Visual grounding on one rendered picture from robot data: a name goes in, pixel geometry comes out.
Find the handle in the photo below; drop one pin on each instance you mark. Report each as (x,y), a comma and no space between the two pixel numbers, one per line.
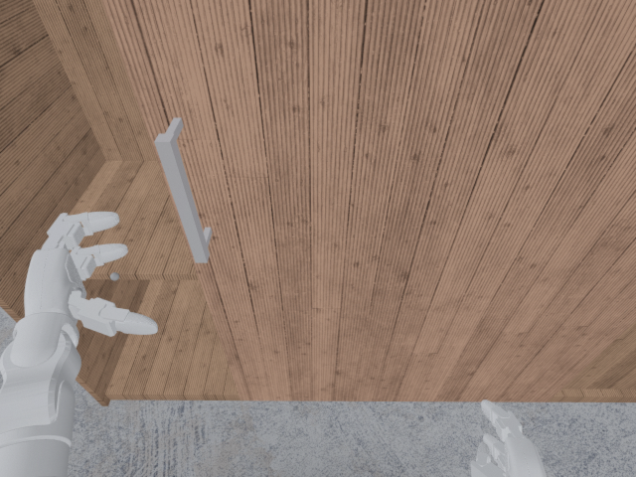
(172,163)

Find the robot left hand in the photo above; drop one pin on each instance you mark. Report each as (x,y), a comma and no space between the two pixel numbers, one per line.
(54,274)

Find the robot right hand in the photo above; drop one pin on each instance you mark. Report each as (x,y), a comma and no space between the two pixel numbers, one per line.
(518,457)

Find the wardrobe door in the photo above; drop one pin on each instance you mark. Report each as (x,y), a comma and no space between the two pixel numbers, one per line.
(613,369)
(410,200)

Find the robot left forearm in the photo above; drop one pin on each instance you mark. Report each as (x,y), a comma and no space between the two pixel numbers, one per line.
(37,399)

